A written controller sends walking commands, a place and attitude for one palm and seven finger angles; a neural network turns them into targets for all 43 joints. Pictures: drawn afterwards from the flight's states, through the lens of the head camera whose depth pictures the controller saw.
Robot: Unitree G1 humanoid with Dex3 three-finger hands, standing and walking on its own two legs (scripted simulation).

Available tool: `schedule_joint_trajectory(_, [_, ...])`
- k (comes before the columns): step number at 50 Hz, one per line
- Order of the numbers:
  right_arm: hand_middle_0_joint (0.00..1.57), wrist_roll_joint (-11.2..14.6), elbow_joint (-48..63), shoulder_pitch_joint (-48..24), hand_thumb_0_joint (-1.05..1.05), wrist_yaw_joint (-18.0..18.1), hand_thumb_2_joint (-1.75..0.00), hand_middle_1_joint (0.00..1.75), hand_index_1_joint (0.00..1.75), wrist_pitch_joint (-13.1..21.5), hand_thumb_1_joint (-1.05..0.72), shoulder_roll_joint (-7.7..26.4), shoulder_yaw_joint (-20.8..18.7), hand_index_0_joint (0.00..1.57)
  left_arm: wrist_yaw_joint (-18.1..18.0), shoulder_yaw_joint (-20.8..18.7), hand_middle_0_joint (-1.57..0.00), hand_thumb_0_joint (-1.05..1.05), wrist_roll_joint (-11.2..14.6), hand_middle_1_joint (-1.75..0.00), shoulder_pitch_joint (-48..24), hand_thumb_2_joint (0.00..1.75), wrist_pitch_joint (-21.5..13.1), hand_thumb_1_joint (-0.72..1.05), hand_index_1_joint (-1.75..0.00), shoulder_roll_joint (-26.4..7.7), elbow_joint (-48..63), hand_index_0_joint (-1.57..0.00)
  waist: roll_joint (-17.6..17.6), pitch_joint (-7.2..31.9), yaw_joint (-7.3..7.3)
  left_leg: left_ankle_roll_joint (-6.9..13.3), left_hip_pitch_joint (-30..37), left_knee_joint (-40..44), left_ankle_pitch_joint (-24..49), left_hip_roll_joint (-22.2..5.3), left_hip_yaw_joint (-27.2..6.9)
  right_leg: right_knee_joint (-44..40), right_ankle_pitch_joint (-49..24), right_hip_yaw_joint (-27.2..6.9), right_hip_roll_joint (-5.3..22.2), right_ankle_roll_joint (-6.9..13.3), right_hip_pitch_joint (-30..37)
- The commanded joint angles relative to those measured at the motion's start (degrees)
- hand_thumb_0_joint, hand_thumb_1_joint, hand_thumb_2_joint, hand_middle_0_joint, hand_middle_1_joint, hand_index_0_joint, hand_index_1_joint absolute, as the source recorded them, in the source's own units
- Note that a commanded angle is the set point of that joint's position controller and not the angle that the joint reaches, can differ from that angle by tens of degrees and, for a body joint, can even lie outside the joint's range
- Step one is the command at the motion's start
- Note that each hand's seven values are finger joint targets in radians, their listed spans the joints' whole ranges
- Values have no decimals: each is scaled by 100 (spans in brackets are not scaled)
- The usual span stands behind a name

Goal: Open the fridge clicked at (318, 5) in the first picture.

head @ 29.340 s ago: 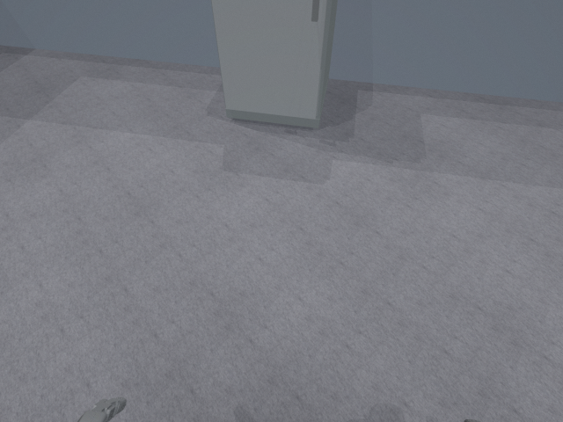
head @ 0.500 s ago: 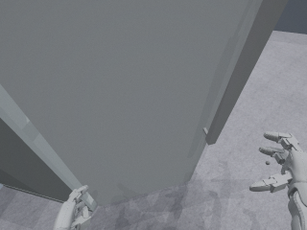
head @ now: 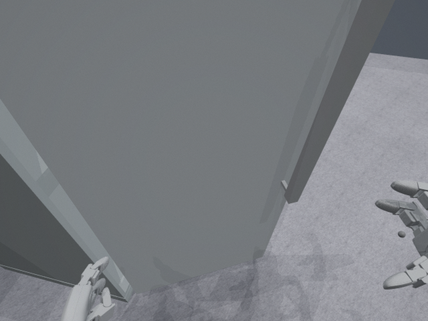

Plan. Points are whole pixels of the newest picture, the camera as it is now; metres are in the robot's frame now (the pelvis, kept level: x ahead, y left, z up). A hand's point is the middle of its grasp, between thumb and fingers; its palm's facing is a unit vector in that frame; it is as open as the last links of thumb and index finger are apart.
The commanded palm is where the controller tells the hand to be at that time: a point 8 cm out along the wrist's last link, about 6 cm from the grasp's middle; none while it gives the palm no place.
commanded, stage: draw the hand back to the body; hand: right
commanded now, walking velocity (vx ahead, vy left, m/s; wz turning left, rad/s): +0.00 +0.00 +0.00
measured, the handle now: (315, 120) +0.47 -0.19 +0.15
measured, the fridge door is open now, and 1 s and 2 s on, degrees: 61 61 61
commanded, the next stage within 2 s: step back with the hand held close in 1.10 s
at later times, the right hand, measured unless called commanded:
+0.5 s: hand out of the picture +0.23 -0.30 +0.16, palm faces +0.49 +0.79 -0.37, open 11.0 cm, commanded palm +0.17 -0.33 +0.18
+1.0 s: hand out of the picture +0.21 -0.28 +0.18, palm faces +0.48 +0.77 -0.41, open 7.5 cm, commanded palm +0.16 -0.31 +0.20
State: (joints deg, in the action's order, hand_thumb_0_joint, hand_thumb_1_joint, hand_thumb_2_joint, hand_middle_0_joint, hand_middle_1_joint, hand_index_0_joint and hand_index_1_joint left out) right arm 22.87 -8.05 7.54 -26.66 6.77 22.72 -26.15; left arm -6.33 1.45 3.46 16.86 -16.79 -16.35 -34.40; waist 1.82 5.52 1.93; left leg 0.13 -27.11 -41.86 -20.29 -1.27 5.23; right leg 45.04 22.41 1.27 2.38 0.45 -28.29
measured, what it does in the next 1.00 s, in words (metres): stands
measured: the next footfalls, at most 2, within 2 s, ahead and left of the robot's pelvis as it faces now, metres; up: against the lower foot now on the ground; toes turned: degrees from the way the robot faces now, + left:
none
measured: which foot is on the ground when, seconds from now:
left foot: down 0.00-1.00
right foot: down 0.00-1.00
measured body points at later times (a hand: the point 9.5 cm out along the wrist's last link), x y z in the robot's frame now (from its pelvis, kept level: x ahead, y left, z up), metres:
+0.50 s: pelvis +0.02 -0.02 +0.02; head +0.00 -0.01 +0.47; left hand +0.20 +0.19 -0.06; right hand +0.20 -0.34 +0.19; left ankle +0.01 +0.12 -0.71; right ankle +0.00 -0.11 -0.71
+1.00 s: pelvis +0.03 +0.00 +0.03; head +0.01 +0.02 +0.48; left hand +0.22 +0.22 -0.06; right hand +0.18 -0.32 +0.21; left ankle +0.01 +0.12 -0.71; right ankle +0.00 -0.11 -0.71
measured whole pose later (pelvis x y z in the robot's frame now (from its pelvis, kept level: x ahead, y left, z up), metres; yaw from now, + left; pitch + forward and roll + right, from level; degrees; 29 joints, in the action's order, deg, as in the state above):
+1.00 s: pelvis +0.03 +0.00 +0.03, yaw -1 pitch -2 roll +0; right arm 3.6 22.2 25.4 6.6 2.3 21.2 -19.6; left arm -4.5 1.1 0.0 12.2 -10.1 -13.3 -38.5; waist 3.0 0.5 5.4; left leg -0.4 -8.0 -26.6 -16.0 -2.1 5.2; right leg 27.8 16.9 1.7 0.7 0.5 -8.4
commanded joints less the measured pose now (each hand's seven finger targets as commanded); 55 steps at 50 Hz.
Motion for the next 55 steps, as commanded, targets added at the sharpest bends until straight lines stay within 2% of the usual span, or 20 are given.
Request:
schedule_joint_trajectory(1, [24, 94, 1589, -936, 0, 153, -29, 104, 104, 201, 37, 1574, -546, 24, -132, -236, -20, 0, 47, -30, -641, 90, -506, 90, -30, -705, 877, -20, 457, 777, 60, 51, 471, 789, 634, 32, -374, -810, -950, -333, -133, 131, 618])
schedule_joint_trajectory(2, [24, -984, 2099, -1316, 0, 1346, -31, 102, 102, 232, 33, 2037, -482, 24, -47, -279, -20, 0, -212, -30, -649, 90, -372, 90, -30, -650, 577, -20, 358, 466, 283, 133, 507, 1155, 407, -103, -417, -976, -857, -331, -130, 178, 570])
schedule_joint_trajectory(3, [24, -1128, 2018, -775, 0, 1911, -32, 100, 100, 159, 30, 1443, -146, 24, -11, -283, -20, 0, -251, -30, -685, 90, -353, 90, -30, -605, 555, -20, 221, 158, 128, 139, 373, 1281, 244, -148, -369, -1090, -637, -315, -57, 151, 549])
schedule_joint_trajectory(5, [24, -1373, 2114, 35, 0, 2447, -36, 96, 96, -6, 22, 826, 337, 24, 39, -259, -20, 0, -239, -30, -692, 90, -287, 90, -30, -524, 561, -20, 178, 23, 115, 123, 488, 1159, 282, -165, -274, -1231, -498, -360, 7, 113, 578])
schedule_joint_trajectory(6, [24, -1491, 2545, -92, 0, 2669, -37, 94, 94, 14, 19, 1019, 236, 24, 58, -251, -20, 0, -223, -30, -729, 90, -234, 90, -30, -549, 558, -20, 425, 233, 158, 143, 615, 1160, 347, -175, -288, -1306, -463, -385, -7, 114, 735])
schedule_joint_trajectory(9, [23, -1725, 3164, 80, 0, 3112, -43, 87, 87, 22, 8, 1175, 192, 23, 60, -253, -20, 0, -252, -30, -782, 90, -123, 90, -30, -510, 557, -20, 365, 601, 161, 150, 1003, 1170, 613, -186, -275, -1435, -777, -354, 7, 130, 1062])
schedule_joint_trajectory(11, [23, -1803, 3251, 57, 0, 3279, -46, 83, 83, 4, 1, 1100, 266, 23, 49, -239, -20, 0, -260, -30, -851, 90, -67, 90, -30, -447, 557, -20, 259, 404, 127, 129, 1006, 1215, 535, -173, -270, -1588, -653, -380, 30, 118, 1121])
schedule_joint_trajectory(12, [23, -1858, 3329, -107, 0, 3360, -48, 81, 81, 12, -3, 1275, 114, 23, 41, -232, -20, 0, -270, -30, -857, 90, -38, 90, -30, -481, 540, -20, 275, 420, 154, 143, 1054, 1246, 575, -165, -272, -1639, -695, -394, 15, 120, 1172])
schedule_joint_trajectory(13, [23, -1907, 3326, -139, 0, 3416, -50, 79, 79, -2, -7, 1360, 54, 23, 15, -238, -20, 0, -277, -30, -874, 90, -10, 90, -30, -488, 482, -20, 237, 399, 149, 151, 1131, 1300, 700, -170, -282, -1651, -904, -361, 23, 133, 1232])
schedule_joint_trajectory(16, [22, -1949, 3330, 61, 0, 3476, -55, 73, 73, -48, -17, 1023, 275, 22, 22, -213, -20, 0, -281, -30, -916, 90, 37, 90, -30, -384, 491, -20, 351, 140, 151, 142, 1213, 1323, 769, -171, -238, -1808, -1067, -388, 33, 73, 1376])
schedule_joint_trajectory(17, [22, -1975, 3383, -6, 0, 3498, -57, 70, 70, -44, -21, 1149, 161, 22, 30, -204, -20, 0, -283, -30, -909, 90, 62, 90, -30, -420, 473, -20, 399, 185, 193, 156, 1267, 1344, 841, -168, -236, -1858, -1159, -411, 27, 53, 1455])
schedule_joint_trajectory(19, [22, -1977, 3390, 276, 0, 3484, -60, 66, 66, -79, -28, 924, 325, 22, 40, -215, -20, 0, -288, -30, -944, 90, 98, 90, -30, -374, 472, -20, 321, 67, 191, 149, 1378, 1399, 1014, -173, -222, -1886, -1536, -391, 69, 37, 1560])
schedule_joint_trajectory(24, [22, -1964, 3547, 794, 0, 3450, -69, 55, 55, -118, -47, 818, 318, 22, 121, -224, -20, 0, -314, -30, -971, 90, 177, 90, -30, -356, 510, -20, 109, 20, 252, 132, 1665, 1513, 1351, -198, -175, -1977, -2149, -374, 115, -16, 1743])
schedule_joint_trajectory(28, [21, -1977, 4031, 1000, 0, 3452, -76, 47, 47, -43, -61, 1175, -92, 21, 168, -246, -20, 0, -338, -30, -1005, 90, 210, 90, -30, -383, 526, -20, 267, 166, 352, 162, 1891, 1610, 1614, -211, -172, -2008, -2595, -337, 131, -52, 1907])
schedule_joint_trajectory(33, [20, -1948, 4321, 1217, 0, 3440, -85, 36, 36, -17, -79, 1244, -275, 20, 176, -250, -20, 0, -344, -30, -1029, 90, 261, 90, -30, -341, 545, -20, 263, 62, 353, 157, 1995, 1743, 1778, -215, -171, -2036, -2609, -253, 120, -20, 1947])
schedule_joint_trajectory(36, [20, -1937, 4520, 1308, 0, 3433, -90, 30, 30, 18, -90, 1090, -190, 20, 177, -258, -20, 0, -329, -30, -1034, 90, 250, 90, -30, -279, 559, -20, 471, 7, 326, 140, 1949, 1757, 1690, -214, -174, -2043, -2535, -221, 122, -19, 2059])
schedule_joint_trajectory(39, [20, -1931, 4127, 1445, 0, 3419, -90, 30, 30, -43, -90, 911, -45, 20, 161, -276, -20, 0, -330, -30, -1016, 90, 302, 90, -30, -319, 504, -20, 87, -205, 288, 125, 1903, 1826, 1710, -220, -148, -2057, -2436, -192, 128, 36, 1970])
schedule_joint_trajectory(43, [20, -1959, 4110, 1221, 0, 3427, -90, 30, 30, -37, -90, 1017, -79, 20, 122, -303, -20, 0, -335, -30, -1044, 90, 367, 90, -30, -384, 481, -20, -2, -196, 274, 124, 1874, 1899, 1641, -232, -175, -2080, -2192, -157, 92, 105, 2001])
schedule_joint_trajectory(48, [20, -1970, 4354, 1182, 0, 3455, -90, 30, 30, -9, -90, 1174, -168, 20, 97, -289, -20, 0, -354, -30, -1109, 90, 344, 90, -30, -339, 497, -20, 188, 104, 331, 120, 2017, 1914, 1760, -257, -204, -2056, -2261, -139, 57, 139, 2170])
schedule_joint_trajectory(55, [20, -1955, 4151, 1197, 0, 3435, -90, 30, 30, -21, -90, 1128, -180, 20, 72, -266, -20, 0, -342, -30, -1164, 90, 342, 90, -30, -297, 473, -20, 58, -256, 315, 101, 1885, 2025, 1713, -270, -212, -2037, -2043, -70, 52, 170, 2088])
